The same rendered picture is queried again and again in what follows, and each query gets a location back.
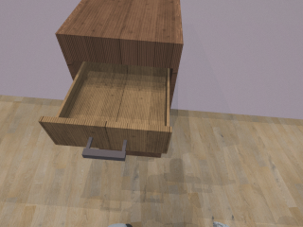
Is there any cabinet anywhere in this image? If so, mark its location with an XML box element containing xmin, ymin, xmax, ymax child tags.
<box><xmin>55</xmin><ymin>0</ymin><xmax>184</xmax><ymax>158</ymax></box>

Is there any handle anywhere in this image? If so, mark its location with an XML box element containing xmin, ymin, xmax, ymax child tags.
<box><xmin>81</xmin><ymin>136</ymin><xmax>128</xmax><ymax>162</ymax></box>

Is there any drawer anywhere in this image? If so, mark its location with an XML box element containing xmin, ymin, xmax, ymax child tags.
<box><xmin>38</xmin><ymin>61</ymin><xmax>172</xmax><ymax>154</ymax></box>

